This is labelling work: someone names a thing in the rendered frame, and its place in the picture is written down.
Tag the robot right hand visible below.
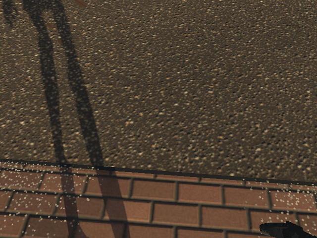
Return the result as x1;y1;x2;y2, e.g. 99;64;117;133
260;221;317;238

